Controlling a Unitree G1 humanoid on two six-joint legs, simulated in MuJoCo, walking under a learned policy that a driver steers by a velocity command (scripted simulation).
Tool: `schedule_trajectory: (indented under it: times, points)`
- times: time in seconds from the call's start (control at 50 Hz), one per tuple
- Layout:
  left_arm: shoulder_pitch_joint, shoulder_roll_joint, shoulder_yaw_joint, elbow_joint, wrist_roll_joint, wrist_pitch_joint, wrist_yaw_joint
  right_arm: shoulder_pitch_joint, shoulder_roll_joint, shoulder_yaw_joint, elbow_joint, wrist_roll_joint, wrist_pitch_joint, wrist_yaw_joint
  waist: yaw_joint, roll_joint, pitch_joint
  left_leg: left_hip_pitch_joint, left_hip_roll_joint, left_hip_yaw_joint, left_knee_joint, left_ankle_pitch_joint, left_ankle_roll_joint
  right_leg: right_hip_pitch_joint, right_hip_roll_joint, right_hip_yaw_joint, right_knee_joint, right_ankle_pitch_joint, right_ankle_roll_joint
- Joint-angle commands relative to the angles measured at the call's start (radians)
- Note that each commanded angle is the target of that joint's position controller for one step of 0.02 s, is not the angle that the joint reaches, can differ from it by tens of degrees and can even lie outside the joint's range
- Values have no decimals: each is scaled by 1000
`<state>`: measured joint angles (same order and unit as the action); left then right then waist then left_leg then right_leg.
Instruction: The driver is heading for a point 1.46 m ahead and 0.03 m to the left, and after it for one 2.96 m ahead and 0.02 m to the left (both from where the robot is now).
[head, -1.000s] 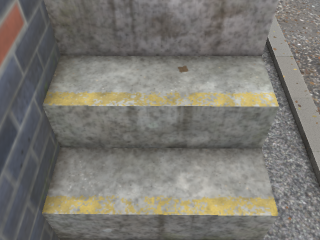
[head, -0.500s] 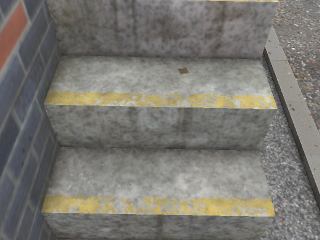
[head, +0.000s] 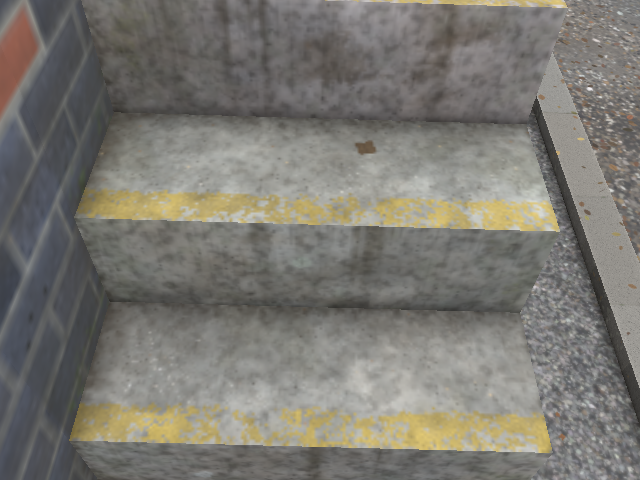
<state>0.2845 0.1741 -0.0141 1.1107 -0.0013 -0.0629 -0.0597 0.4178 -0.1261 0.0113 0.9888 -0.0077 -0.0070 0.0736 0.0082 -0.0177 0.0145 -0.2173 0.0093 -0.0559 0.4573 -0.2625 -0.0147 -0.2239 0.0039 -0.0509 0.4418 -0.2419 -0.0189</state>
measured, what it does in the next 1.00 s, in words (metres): lifts its right foot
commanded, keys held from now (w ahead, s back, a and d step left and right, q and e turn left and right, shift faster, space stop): no key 0.48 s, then w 0.52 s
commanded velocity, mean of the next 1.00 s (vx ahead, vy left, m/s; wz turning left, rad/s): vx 0.15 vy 0.00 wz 0.00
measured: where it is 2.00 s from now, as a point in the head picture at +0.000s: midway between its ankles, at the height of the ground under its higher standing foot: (286, 347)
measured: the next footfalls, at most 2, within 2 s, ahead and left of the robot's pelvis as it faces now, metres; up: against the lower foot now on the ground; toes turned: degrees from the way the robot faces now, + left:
right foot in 1.04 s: +0.19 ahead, -0.13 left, +0.21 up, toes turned -6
left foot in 1.60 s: +0.51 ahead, +0.17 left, +0.41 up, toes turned -9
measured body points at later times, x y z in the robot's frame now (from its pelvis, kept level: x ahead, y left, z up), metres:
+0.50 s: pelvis +0.01 +0.00 +0.00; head +0.03 +0.01 +0.45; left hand +0.01 +0.22 -0.17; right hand -0.07 -0.19 -0.15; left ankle -0.01 +0.13 -0.74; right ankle -0.01 -0.11 -0.74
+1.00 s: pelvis +0.09 +0.01 +0.00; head +0.10 +0.00 +0.45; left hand +0.25 +0.25 -0.12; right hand -0.05 -0.16 -0.15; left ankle -0.02 +0.13 -0.74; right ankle +0.06 -0.11 -0.48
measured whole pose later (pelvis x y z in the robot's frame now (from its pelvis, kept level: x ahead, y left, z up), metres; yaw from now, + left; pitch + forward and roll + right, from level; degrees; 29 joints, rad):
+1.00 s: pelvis +0.09 +0.01 +0.00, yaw -1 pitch +9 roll +0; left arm 0.14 0.22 0.01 0.88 0.01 0.03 0.00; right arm 0.60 -0.10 0.03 1.14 -0.09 -0.05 0.12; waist -0.05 0.03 -0.17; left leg -0.16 0.01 -0.01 0.33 -0.33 0.04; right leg -1.01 -0.01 -0.01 1.94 -0.82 -0.27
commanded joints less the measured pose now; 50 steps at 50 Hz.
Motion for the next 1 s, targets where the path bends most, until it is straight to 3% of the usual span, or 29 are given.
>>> schedule_trajectory:
  times: [0.02, 0.04, 0.06, 0.08, 0.12, 0.22, 0.24, 0.26, 0.28, 0.32, 0.36, 0.5, 0.6, 0.62, 0.64, 0.68, 0.7, 0.72, 0.74, 0.76, 0.8, 0.82, 0.84, 0.86, 0.88, 0.9, 0.92, 0.96, 1.0]
  points:
    - [-1, 137, 47, -112, 0, -34, 68, -44, -150, -28, -84, 33, -18, -207, 13, 9, -42, -7, 107, -34, 36, 311, 95, 67, -136, 93, -78, 378, -80]
    - [-39, 83, 9, -85, -56, -9, 44, 204, -46, -14, -14, -31, 9, -34, -69, 4, -92, -11, 37, -19, -30, 177, 60, 76, -94, 113, -37, 345, -64]
    - [-7, 69, 12, -72, -41, 2, 5, 223, -43, -18, 4, -35, 5, 39, -36, 18, -4, -41, 28, -19, -68, 213, 74, 47, -58, 79, -26, 294, -44]
    - [55, 79, 14, -39, -18, 7, -16, 214, -55, -22, 11, -24, 6, 85, -9, 27, 11, -49, 22, -10, -66, 241, 82, 43, -46, 59, -25, 260, -30]
    - [87, 95, 20, -1, -3, 6, -31, 193, -64, -20, 13, -14, 10, 122, 1, 19, 15, -52, 29, -8, -61, 212, 85, 42, -42, 46, -23, 184, -28]
    - [40, 78, -2, 12, -11, -17, -38, 148, -70, -18, 17, -24, 30, 104, -8, 17, 40, -107, 21, -12, -65, 105, 64, 50, -51, 60, -9, 163, -30]
    - [-14, 118, 41, -102, 9, -28, 33, -56, -177, -51, -64, 36, -11, -110, 51, 74, 57, -65, 93, -35, -13, 271, 85, 22, -158, 87, -97, 297, -76]
    - [-11, 97, 2, -14, -36, -20, 13, 153, -44, -13, 1, -17, 10, 10, -49, -15, -49, -47, 27, -13, -51, 150, 56, 81, -66, 80, -11, 245, -48]
    - [7, 95, 3, -19, -38, -16, -9, 183, -55, -16, 20, -31, 11, 58, -27, 29, 26, -59, 25, -16, -63, 153, 64, 46, -53, 65, -16, 220, -35]
    - [41, 83, -1, 12, -10, -7, -34, 200, -48, -16, 37, -20, 12, 102, -9, -1, 36, -93, 26, -18, -73, 187, 75, 65, -44, 53, -8, 200, -22]
    - [65, 93, -3, 32, -7, -9, -29, 188, -76, -21, 43, -18, 13, 108, -8, 40, 35, -79, 25, -8, -54, 152, 71, 52, -49, 56, -9, 171, -27]
    - [66, 79, -22, 64, -16, -19, -31, 220, -46, -16, 64, -21, 9, 91, -17, 19, 47, -97, 28, -11, -63, 75, 73, 37, -48, 48, -7, 76, -21]
    - [36, 92, -8, 34, 6, -21, 13, 223, -131, -55, 68, -53, 2, 77, -38, 87, 122, -135, 100, -112, -128, -311, 167, -70, -21, 31, 53, -303, -45]
    - [40, 88, 28, -51, 5, -31, 48, -18, -196, -73, -14, 44, -13, -107, 70, 133, 116, -116, 112, -128, -69, -241, 169, -92, -84, 33, -40, -125, -111]
    - [61, 102, 33, -54, 24, -27, 60, -37, -155, -56, -31, 62, -15, -155, 61, 47, 92, -164, 93, -90, 13, -195, 154, -9, -90, 78, -75, -114, -122]
    - [104, 125, 58, -57, 13, -23, 71, -13, -124, -41, -35, 47, -29, -179, 59, -100, 52, -232, 66, -10, 166, -82, 140, 112, -148, 186, -129, -3, -176]
    - [114, 123, 63, -67, 5, -27, 69, -8, -106, -27, -43, 24, -31, -180, 51, -84, 31, -234, 61, 6, 200, -66, 142, 156, -164, 212, -140, 102, -198]
    - [220, 171, 64, 6, -33, -20, 72, 383, -7, -23, 62, -121, -39, -30, -17, 27, 54, -296, 18, 32, 309, -121, 112, 131, -345, 470, -133, 56, -343]
    - [212, 214, 73, -19, -13, -5, 63, 381, 1, -29, 62, -124, -63, 0, -17, 7, 98, -267, 50, 1, 398, -62, 129, 41, -399, 532, -152, 102, -406]
    - [101, 220, 78, -65, 9, 14, 50, 327, -8, -28, 23, -108, -71, 10, -49, -21, 76, -181, 56, 13, 402, -36, 158, -78, -386, 479, -165, 111, -396]
    - [-81, 164, 68, -114, -13, 33, 37, 178, -8, -22, -73, -86, -74, 25, -111, 5, 36, -42, 18, 50, 67, -60, 185, -154, -193, 237, -61, 158, -313]
    - [-101, 158, 72, -114, -10, 41, 32, 175, -50, -26, -89, -84, -69, 29, -111, 15, 11, -18, 10, 33, -22, -5, 196, -113, -135, 154, 70, 307, -293]
    - [-73, 155, 78, -110, 3, 40, 20, 317, -127, -44, -51, -83, -70, 25, -131, 112, -62, 152, 91, -110, -81, 233, 276, -215, -69, 70, 327, 428, -237]
    - [-46, 104, 69, -101, 32, 26, 5, 546, -210, -62, 25, -76, -60, 29, -158, 268, -95, 380, 260, -348, -120, 636, 442, -513, 24, -15, 712, 92, -159]
    - [-9, 49, 50, -70, 42, 3, 0, 593, -208, -48, 72, -64, -35, 70, -177, 419, -36, 364, 455, -537, -131, 872, 607, -801, 57, 10, 1302, -323, -127]
    - [-68, 17, 39, -121, 26, 14, 6, 541, -154, -24, 93, -68, -21, 83, -173, 324, -23, 361, 478, -526, -125, 802, 587, -1013, 28, 120, 1757, -366, -170]
    - [-227, 11, 41, -211, 17, 18, 30, 398, -90, -4, 103, -84, -18, 74, -160, 215, 14, 363, 424, -376, -164, 604, 484, -1185, 7, 155, 1800, -454, -214]
    - [-508, 82, 37, -440, 14, 54, 77, 206, 14, 35, 151, -86, -45, 58, -82, 17, -23, 239, 280, -159, -233, 411, 297, -1199, -69, 118, 1569, -678, -292]
    - [-461, 32, -11, -536, 4, 85, 87, 119, -72, 15, 174, -93, -77, 29, 24, 55, -70, 26, 194, -52, -309, 358, 239, -1054, -98, 88, 1337, -732, -282]
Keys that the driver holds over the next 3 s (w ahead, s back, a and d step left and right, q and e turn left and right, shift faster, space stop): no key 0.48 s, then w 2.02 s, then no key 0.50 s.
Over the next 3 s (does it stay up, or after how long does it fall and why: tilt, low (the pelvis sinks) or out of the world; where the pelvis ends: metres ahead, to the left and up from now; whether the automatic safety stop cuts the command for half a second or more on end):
stays up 0.98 0.04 0.81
